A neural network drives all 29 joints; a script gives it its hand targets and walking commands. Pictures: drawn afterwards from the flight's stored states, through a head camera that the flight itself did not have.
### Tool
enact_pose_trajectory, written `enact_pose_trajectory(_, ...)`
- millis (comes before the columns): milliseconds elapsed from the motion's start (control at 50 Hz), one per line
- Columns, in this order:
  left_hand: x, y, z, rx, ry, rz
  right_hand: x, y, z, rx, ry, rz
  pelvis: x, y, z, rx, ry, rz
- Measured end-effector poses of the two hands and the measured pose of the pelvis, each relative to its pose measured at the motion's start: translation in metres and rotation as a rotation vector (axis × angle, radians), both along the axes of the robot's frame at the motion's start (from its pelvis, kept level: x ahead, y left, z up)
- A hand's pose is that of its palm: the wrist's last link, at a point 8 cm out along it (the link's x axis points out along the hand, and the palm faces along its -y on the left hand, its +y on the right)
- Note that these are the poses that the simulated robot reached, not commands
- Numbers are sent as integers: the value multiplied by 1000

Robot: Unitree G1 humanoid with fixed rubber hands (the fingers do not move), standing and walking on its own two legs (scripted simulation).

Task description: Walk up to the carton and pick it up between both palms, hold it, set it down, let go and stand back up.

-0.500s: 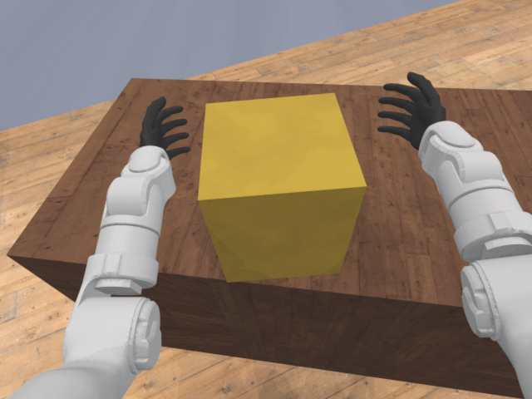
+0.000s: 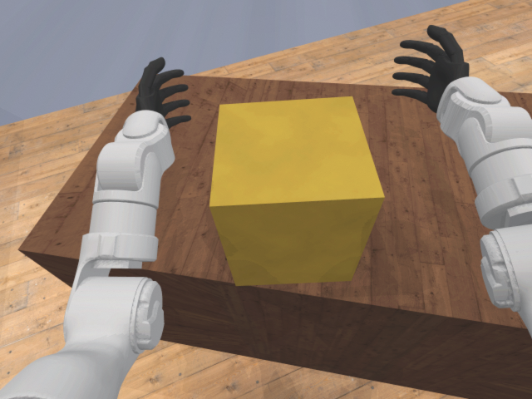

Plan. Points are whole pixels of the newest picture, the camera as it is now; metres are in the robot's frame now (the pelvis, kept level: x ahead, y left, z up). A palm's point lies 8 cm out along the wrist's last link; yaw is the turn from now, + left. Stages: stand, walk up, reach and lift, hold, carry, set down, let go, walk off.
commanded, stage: set down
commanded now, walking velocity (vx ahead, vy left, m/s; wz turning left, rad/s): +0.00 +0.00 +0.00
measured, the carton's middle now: (289, 198) +0.42 +0.06 +0.03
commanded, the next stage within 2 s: none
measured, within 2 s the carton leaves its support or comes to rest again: neither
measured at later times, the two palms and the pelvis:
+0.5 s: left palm (172, 211) +0.32 +0.21 +0.11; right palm (472, 225) +0.36 -0.19 +0.10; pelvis -0.03 +0.01 +0.00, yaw -2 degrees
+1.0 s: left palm (174, 258) +0.27 +0.20 +0.06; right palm (472, 269) +0.32 -0.20 +0.06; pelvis -0.02 -0.01 +0.00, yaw +0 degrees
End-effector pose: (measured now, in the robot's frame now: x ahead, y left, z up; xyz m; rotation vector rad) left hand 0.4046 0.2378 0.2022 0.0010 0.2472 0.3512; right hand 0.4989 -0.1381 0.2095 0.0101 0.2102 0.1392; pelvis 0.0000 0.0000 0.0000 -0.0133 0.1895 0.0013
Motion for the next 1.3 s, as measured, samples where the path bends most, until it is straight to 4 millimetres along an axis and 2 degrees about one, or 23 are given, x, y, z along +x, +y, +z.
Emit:
enact_pose_trajectory(100, -5, 2, 3, 0, 10, -3, -8, -16, 9, -9, 6, -17, -1, 1, 1, 0, -37, -4)
enact_pose_trajectory(140, -12, 2, -3, 24, 14, -12, -16, -21, 3, -24, -1, -11, -1, 2, 3, 0, -79, 1)
enact_pose_trajectory(240, -47, -9, -65, -53, 89, -45, -59, -39, -56, -60, 71, -47, 0, 3, 4, 8, -124, 10)
enact_pose_trajectory(280, -62, -13, -81, -66, 85, -48, -79, -41, -74, -53, 56, -43, -3, 4, 3, 8, -127, 4)
enact_pose_trajectory(340, -78, -18, -96, -74, 80, -53, -105, -42, -94, -38, 43, -32, -11, 5, 2, 9, -115, -9)
enact_pose_trajectory(400, -88, -23, -99, -61, 76, -57, -126, -44, -108, -25, 49, -30, -20, 6, 0, 11, -107, -17)
enact_pose_trajectory(460, -89, -27, -94, -58, 69, -58, -136, -50, -112, -26, 61, -43, -29, 6, -1, 17, -95, -26)
enact_pose_trajectory(580, -84, -40, -76, -39, 53, -59, -138, -55, -101, -31, 57, -28, -41, 4, -3, 29, -95, -48)
enact_pose_trajectory(720, -86, -46, -81, -60, 82, -41, -136, -57, -94, -44, 62, -21, -41, -3, -4, 36, -125, -47)
enact_pose_trajectory(800, -91, -44, -93, -63, 83, -28, -139, -55, -101, -49, 60, -16, -35, -7, -3, 34, -145, -39)
enact_pose_trajectory(900, -106, -39, -118, -57, 103, -24, -152, -56, -126, -49, 74, -30, -26, -10, -1, 28, -170, -20)
enact_pose_trajectory(1120, -158, -33, -166, -14, 113, -38, -221, -70, -177, -37, 65, -82, -6, -2, 1, 24, -191, -13)
enact_pose_trajectory(1220, -175, -35, -174, 5, 86, -42, -253, -73, -189, -31, 69, -97, 1, 4, 2, 18, -196, -34)
enact_pose_trajectory(1300, -176, -37, -182, 1, 92, -50, -267, -76, -199, -39, 102, -107, 2, 8, 2, 15, -195, -52)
